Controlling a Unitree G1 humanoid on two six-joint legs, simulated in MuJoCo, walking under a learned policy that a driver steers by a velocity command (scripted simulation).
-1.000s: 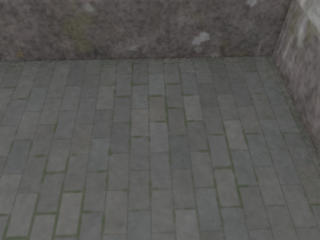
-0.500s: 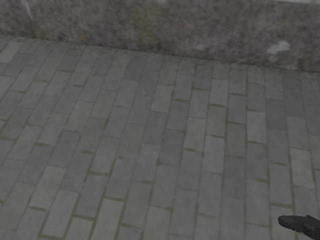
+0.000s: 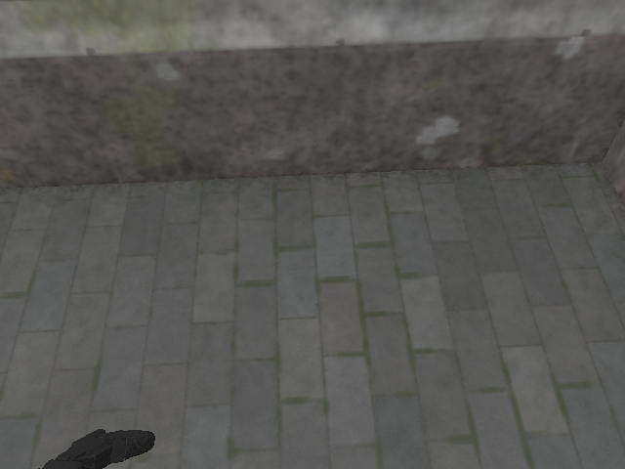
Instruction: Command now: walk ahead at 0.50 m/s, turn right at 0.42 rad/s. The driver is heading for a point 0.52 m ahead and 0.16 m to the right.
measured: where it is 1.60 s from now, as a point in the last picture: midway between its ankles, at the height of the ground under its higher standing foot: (355, 418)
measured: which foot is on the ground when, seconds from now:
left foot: down 0.00-0.00, up 0.02-0.44, down 0.46-0.92, up 0.94-1.00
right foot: down 0.00-0.46, up 0.48-0.88, down 0.90-1.00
